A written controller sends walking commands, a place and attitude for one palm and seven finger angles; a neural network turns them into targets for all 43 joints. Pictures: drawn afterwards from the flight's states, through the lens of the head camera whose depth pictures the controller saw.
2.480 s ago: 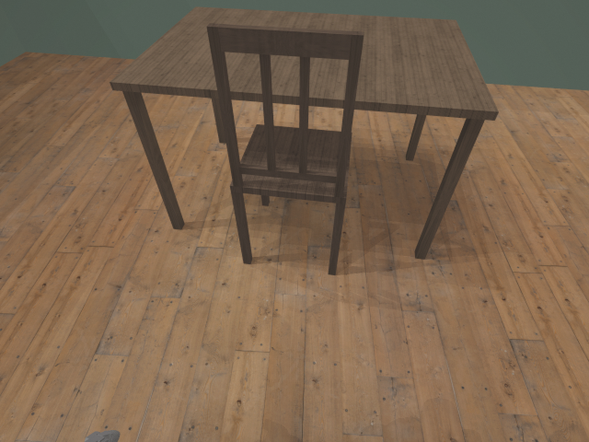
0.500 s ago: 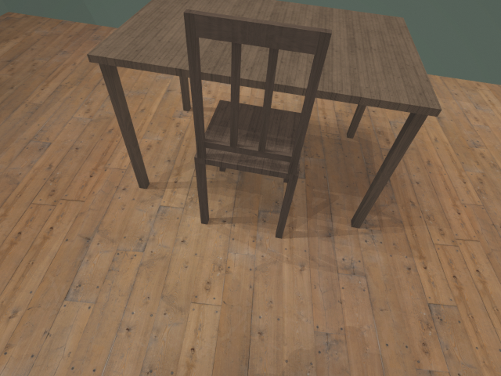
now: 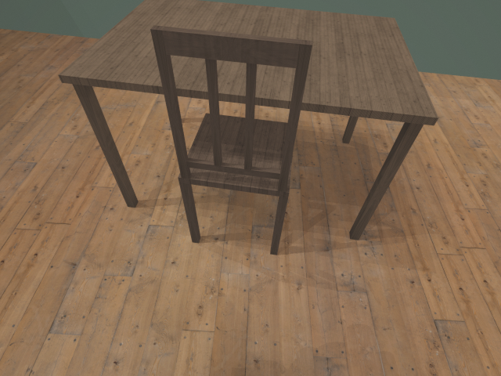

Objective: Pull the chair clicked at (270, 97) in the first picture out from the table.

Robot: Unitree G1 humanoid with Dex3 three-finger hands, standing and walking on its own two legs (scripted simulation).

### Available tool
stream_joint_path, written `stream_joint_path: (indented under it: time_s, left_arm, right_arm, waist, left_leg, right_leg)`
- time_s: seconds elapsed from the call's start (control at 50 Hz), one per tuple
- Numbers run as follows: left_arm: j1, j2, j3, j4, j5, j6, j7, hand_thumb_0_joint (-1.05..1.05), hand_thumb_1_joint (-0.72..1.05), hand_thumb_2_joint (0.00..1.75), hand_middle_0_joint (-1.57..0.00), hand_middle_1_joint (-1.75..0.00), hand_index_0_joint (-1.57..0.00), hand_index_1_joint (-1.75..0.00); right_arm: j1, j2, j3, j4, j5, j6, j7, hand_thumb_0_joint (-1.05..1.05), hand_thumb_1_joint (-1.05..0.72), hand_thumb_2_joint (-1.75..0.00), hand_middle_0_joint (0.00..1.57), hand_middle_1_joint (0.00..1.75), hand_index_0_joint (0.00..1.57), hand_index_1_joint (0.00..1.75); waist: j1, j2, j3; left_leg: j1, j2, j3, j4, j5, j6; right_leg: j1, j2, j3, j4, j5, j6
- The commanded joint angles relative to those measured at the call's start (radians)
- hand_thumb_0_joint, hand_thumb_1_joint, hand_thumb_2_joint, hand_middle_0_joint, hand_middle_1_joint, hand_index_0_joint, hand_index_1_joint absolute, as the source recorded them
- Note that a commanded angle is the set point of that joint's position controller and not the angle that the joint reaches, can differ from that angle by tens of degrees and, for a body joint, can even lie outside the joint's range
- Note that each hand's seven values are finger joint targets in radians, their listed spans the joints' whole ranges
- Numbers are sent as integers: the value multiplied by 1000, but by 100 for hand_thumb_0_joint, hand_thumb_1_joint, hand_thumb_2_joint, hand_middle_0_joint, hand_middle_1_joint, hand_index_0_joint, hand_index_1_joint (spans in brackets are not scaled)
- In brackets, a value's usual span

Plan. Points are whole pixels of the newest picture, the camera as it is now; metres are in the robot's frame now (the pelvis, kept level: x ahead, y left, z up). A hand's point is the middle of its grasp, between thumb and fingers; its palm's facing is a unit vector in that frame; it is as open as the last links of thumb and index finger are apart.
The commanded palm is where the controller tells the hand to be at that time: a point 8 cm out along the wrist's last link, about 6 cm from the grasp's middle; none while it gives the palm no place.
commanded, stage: take the last steps up to it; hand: left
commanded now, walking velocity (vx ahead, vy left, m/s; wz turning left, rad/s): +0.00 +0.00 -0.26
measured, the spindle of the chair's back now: (215, 118) +0.78 +0.16 -0.06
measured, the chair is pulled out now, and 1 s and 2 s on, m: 0.00 0.00 0.00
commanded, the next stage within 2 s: come to a stop and stand still in 0.98 s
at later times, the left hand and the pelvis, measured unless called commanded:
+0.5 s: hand out of the picture +0.12 +0.14 -0.16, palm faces +0.00 -0.98 -0.21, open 7.4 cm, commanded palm none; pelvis +0.08 -0.04 +0.00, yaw -3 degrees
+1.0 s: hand (165, 359) +0.18 +0.18 -0.19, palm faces +0.02 -0.99 -0.15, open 7.4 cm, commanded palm none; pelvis +0.24 +0.01 -0.01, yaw -5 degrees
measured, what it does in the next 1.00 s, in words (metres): walks ahead: left foot, then right foot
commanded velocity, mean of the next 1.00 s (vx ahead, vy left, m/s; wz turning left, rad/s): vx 0.26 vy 0.03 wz -0.02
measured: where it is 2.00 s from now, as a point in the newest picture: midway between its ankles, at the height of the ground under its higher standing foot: (250, 362)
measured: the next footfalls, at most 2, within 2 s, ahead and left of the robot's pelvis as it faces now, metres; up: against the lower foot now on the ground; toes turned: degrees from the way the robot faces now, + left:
left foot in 0.06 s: +0.05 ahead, +0.12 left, +0.00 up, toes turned +4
right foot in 0.40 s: +0.11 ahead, -0.13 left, +0.00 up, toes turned -11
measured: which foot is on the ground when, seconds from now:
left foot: up 0.00-0.04, down 0.06-0.42, up 0.44-0.88, down 0.90-1.00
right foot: down 0.00-0.06, up 0.08-0.38, down 0.40-0.90, up 0.92-1.00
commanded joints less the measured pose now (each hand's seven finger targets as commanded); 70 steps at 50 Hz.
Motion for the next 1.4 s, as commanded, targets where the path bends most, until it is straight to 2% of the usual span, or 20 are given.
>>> stream_joint_path:
  time_s: [0.0,0.04,0.06,0.14,0.3,0.34,0.36,0.4,0.44,0.54,0.78,0.84,0.86,0.88,0.92,1.04,1.14,1.22,1.26,1.38]
  left_arm:
    - [31,128,31,-57,-6,-1,-1,0,90,90,-20,-30,-20,-30]
    - [40,55,16,-79,-19,-2,-15,0,90,90,-20,-30,-20,-30]
    - [26,63,19,-85,-11,-8,-21,0,90,90,-20,-30,-20,-30]
    - [74,70,23,-45,12,-12,-41,0,90,90,-20,-30,-20,-30]
    - [-16,39,7,-61,0,-41,-50,0,90,90,-20,-30,-20,-30]
    - [97,40,13,-16,1,-48,-51,0,90,90,-20,-30,-20,-30]
    - [180,73,24,16,3,-55,-45,0,90,90,-20,-30,-20,-30]
    - [385,258,56,68,-3,-67,-23,0,90,90,-20,-30,-20,-30]
    - [314,185,46,64,-9,-69,-11,0,90,90,-20,-30,-20,-30]
    - [219,75,7,39,-4,-90,-6,0,90,90,-20,-30,-20,-30]
    - [286,113,17,88,6,-96,4,0,90,90,-20,-30,-20,-30]
    - [257,111,19,84,1,-87,2,0,90,90,-20,-30,-20,-30]
    - [290,77,15,80,-7,-84,-2,0,90,90,-20,-30,-20,-30]
    - [315,23,3,59,-18,-83,-11,0,90,90,-20,-30,-20,-30]
    - [235,44,7,25,-7,-74,-5,0,90,90,-20,-30,-20,-30]
    - [245,5,7,46,2,-28,-17,0,90,90,-20,-30,-20,-30]
    - [170,-5,-17,29,1,-16,0,0,90,90,-20,-30,-20,-30]
    - [180,70,-18,42,1,-30,12,0,90,90,-20,-30,-20,-30]
    - [90,124,-23,24,-4,-36,11,0,90,90,-20,-30,-20,-30]
    - [54,138,-7,11,-14,-26,23,0,90,90,-20,-30,-20,-30]
  right_arm:
    - [226,-29,-1,21,5,-8,1,0,-90,-90,20,30,20,30]
    - [201,-140,-15,-15,-12,-21,-5,0,-90,-90,20,30,20,30]
    - [147,-171,-17,-45,-16,-20,-6,0,-90,-90,20,30,20,30]
    - [104,-128,-7,-52,-10,-44,-5,0,-90,-90,20,30,20,30]
    - [237,-143,-21,23,-16,-51,6,0,-90,-90,20,30,20,30]
    - [194,-145,-21,23,-10,-46,8,0,-90,-90,20,30,20,30]
    - [177,-121,-17,23,-2,-48,13,0,-90,-90,20,30,20,30]
    - [86,-62,-1,-49,4,-51,31,0,-90,-90,20,30,20,30]
    - [40,-82,-20,-36,-5,-45,35,0,-90,-90,20,30,20,30]
    - [112,-27,-20,21,-9,-22,47,0,-90,-90,20,30,20,30]
    - [-93,-31,-15,-83,0,-40,66,0,-90,-90,20,30,20,30]
    - [139,-82,-24,-17,-10,-55,47,0,-90,-90,20,30,20,30]
    - [260,-165,-41,9,-23,-63,33,0,-90,-90,20,30,20,30]
    - [317,-257,-58,14,-17,-63,22,0,-90,-90,20,30,20,30]
    - [209,-231,-48,-21,-1,-48,14,0,-90,-90,20,30,20,30]
    - [36,-86,-6,-45,1,-70,10,0,-90,-90,20,30,20,30]
    - [37,-96,4,-31,-5,-47,4,0,-90,-90,20,30,20,30]
    - [33,-69,14,-5,8,-28,6,0,-90,-90,20,30,20,30]
    - [88,-38,18,9,15,-14,12,0,-90,-90,20,30,20,30]
    - [116,-66,5,35,9,11,6,0,-90,-90,20,30,20,30]
  waist:
    - [-51,-65,-14]
    - [-44,244,26]
    - [-32,251,69]
    - [-5,121,86]
    - [-64,150,38]
    - [-1,109,9]
    - [40,33,-21]
    - [122,-305,-50]
    - [87,-205,51]
    - [-14,-90,117]
    - [19,-109,108]
    - [-81,-60,2]
    - [-116,81,-101]
    - [-102,308,-182]
    - [-71,123,-75]
    - [32,101,-19]
    - [17,45,-8]
    - [30,-25,-27]
    - [-31,-43,1]
    - [-23,-48,-68]
  left_leg:
    - [257,-9,6,-299,125,6]
    - [171,235,-324,-558,-38,104]
    - [89,314,-397,-630,-118,170]
    - [156,221,-221,-611,26,173]
    - [278,209,-112,-497,322,178]
    - [155,165,-61,-400,190,131]
    - [35,110,-12,-281,108,94]
    - [-329,-33,75,204,-208,34]
    - [-370,35,-45,368,-51,50]
    - [-274,57,-13,315,165,9]
    - [-174,8,34,-72,194,40]
    - [180,-53,49,-246,264,72]
    - [386,86,-105,-292,360,119]
    - [531,327,-450,-406,498,219]
    - [330,346,-428,-486,372,290]
    - [36,181,-107,-548,421,213]
    - [11,187,-107,-504,477,209]
    - [18,74,-64,-369,295,77]
    - [79,7,-49,-387,161,24]
    - [155,32,-31,-340,347,10]
  right_leg:
    - [-150,-189,254,-176,-252,-53]
    - [-180,-33,95,71,-249,42]
    - [-173,-21,50,217,-272,59]
    - [-250,-67,83,489,-218,57]
    - [-104,-78,-23,160,-269,63]
    - [117,-51,-49,1,-121,57]
    - [290,-88,11,-54,-96,39]
    - [486,-474,551,-291,-283,-118]
    - [329,-423,480,-321,-350,-125]
    - [164,-316,178,-332,-13,-82]
    - [268,-319,96,-238,306,-78]
    - [188,-239,18,81,386,-31]
    - [57,-151,-26,326,148,8]
    - [-175,-25,-51,627,-414,42]
    - [-244,-92,54,828,-410,22]
    - [-78,-146,53,570,-213,60]
    - [53,-114,42,259,-153,80]
    - [180,-140,134,-73,88,74]
    - [78,-244,227,-101,176,11]
    - [135,-227,199,-34,362,-4]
